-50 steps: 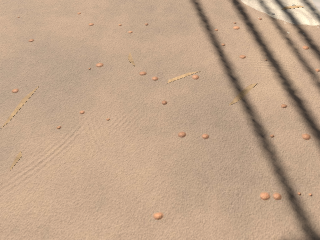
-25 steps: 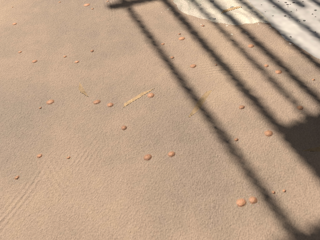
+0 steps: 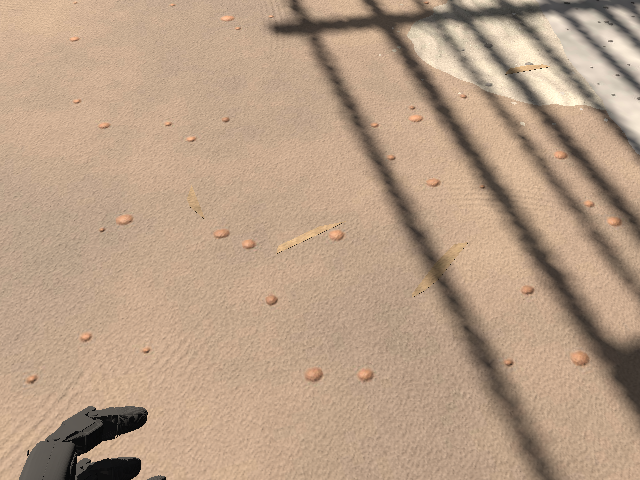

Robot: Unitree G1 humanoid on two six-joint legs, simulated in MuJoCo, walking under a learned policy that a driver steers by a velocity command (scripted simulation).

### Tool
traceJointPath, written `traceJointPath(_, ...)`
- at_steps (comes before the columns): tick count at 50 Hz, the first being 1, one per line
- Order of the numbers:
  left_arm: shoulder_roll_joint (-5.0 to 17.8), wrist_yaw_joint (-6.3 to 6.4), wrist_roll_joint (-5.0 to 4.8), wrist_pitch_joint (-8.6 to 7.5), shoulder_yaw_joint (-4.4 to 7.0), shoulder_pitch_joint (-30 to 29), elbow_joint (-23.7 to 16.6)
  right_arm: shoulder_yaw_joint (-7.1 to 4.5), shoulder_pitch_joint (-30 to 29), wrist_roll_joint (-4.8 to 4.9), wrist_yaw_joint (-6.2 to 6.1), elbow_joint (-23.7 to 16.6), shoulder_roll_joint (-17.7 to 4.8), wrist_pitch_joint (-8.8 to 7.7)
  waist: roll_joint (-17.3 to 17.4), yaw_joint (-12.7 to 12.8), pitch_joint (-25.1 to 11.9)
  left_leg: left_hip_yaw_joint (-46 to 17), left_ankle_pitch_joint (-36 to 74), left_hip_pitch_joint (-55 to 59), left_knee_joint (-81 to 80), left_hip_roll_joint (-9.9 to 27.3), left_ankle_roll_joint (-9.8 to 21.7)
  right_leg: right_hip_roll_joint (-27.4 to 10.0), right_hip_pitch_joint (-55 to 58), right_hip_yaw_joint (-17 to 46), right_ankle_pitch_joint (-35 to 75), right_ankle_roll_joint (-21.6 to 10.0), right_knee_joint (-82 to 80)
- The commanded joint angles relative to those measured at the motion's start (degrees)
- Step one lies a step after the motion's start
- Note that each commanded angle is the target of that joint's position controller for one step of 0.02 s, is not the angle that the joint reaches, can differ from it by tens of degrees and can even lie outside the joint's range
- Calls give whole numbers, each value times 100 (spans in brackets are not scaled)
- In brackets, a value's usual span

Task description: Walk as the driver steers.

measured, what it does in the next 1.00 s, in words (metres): walks ahead: right foot, then left foot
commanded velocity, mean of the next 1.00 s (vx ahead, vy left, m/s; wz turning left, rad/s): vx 0.16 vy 0.00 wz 0.18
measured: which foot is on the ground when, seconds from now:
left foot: down 0.00-0.02, up 0.04-0.40, down 0.42-1.00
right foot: up 0.00-0.00, down 0.02-0.42, up 0.44-0.70, down 0.72-1.00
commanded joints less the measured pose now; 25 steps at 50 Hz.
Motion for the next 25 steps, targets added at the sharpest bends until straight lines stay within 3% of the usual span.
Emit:
traceJointPath(1,1221,152,88,-119,452,1623,-72,-88,-598,-133,20,-636,-491,-87,435,1321,-1207,-451,1640,-1730,1978,443,417,-1067,3232,880,-455,-629,-100)
traceJointPath(2,1701,129,212,-40,535,2114,101,63,-46,-15,-6,-893,38,-161,-1518,1062,-1936,254,-875,-3580,3820,-366,85,-2415,4731,3452,-1855,-1449,-664)
traceJointPath(3,1205,91,180,-28,418,1938,111,-57,35,128,-16,-765,-553,-184,-1389,1017,-1463,154,-938,-4296,4758,69,28,-2559,4296,4083,-2766,-1560,-1043)
traceJointPath(4,800,111,131,-11,303,1640,80,-152,-456,117,6,-766,-879,-166,-879,1063,-692,236,-408,-4480,4979,315,35,-2314,3633,3125,-2422,-1375,-1064)
traceJointPath(5,639,119,140,9,248,1405,98,-157,-710,51,16,-760,-852,-143,-492,983,-320,372,17,-4303,4911,502,10,-2017,3053,2282,-1573,-1240,-1110)
traceJointPath(6,495,116,186,30,201,1226,157,-158,-948,-33,30,-808,-754,-141,-360,904,-20,388,265,-4142,4707,564,-25,-1780,2544,1762,-527,-1205,-1183)
traceJointPath(8,434,118,247,5,167,1037,246,-144,-967,-46,76,-860,-533,-84,-515,657,77,496,324,-3649,4389,583,-102,-1537,1969,906,1587,-1195,-1185)
traceJointPath(10,571,116,187,-29,200,963,391,-73,-1075,-99,95,-954,-309,-38,-483,548,95,689,330,-3498,3760,494,-236,-1531,1701,432,2895,-1336,-1195)
traceJointPath(12,760,144,129,9,239,815,479,13,-1294,-176,141,-1063,-177,-45,-478,532,-5,847,883,-3170,2834,496,-275,-1444,1560,35,3206,-1349,-1220)
traceJointPath(14,859,177,87,80,247,806,559,55,-1548,-173,223,-1104,-174,-82,-508,627,-182,1048,1708,-2573,1988,385,-223,-1294,1435,-277,3192,-1241,-1209)
traceJointPath(17,1008,193,-8,139,258,993,747,-4,-1872,-174,304,-1233,-398,-98,-438,657,-322,1004,2112,-2131,1298,270,-35,-1406,1685,-223,2849,-1066,-891)
traceJointPath(19,1054,197,-75,172,255,941,820,-78,-1701,-222,302,-1197,-538,-102,-313,444,-417,1092,2436,-1560,694,134,188,-1347,1717,-242,2621,-882,-344)
traceJointPath(20,946,191,-50,175,213,1074,883,-158,-1465,-263,253,-1115,-709,-95,-165,340,-578,1144,2781,-944,459,36,338,-1135,1590,-325,2564,-727,183)
traceJointPath(21,757,182,84,159,128,1301,893,-253,-1236,-301,177,-1128,-1083,-81,339,294,-877,695,4897,-156,476,568,545,-766,1186,-596,1589,-409,1035)
traceJointPath(22,339,145,260,157,-68,1968,880,-202,-1161,-490,112,-1261,-1263,-23,1446,529,-1630,-1006,6777,1306,729,2088,1568,-220,-81,-661,-1732,34,2729)
traceJointPath(23,443,112,188,271,-82,2102,1042,-28,-1166,-373,152,-1215,-697,8,1421,472,-2268,-1525,6241,1168,531,2396,1986,-269,-64,42,-3466,167,3398)
traceJointPath(24,799,106,56,386,13,1820,998,21,-1406,-257,222,-1189,-549,17,1045,455,-1775,-1207,5173,663,304,2057,1798,-419,-257,149,-3427,210,3655)
traceJointPath(25,781,148,17,483,25,1545,970,32,-1691,-215,258,-1149,-521,10,795,525,-1266,-915,4311,245,139,1801,1532,-514,-489,68,-3290,210,3601)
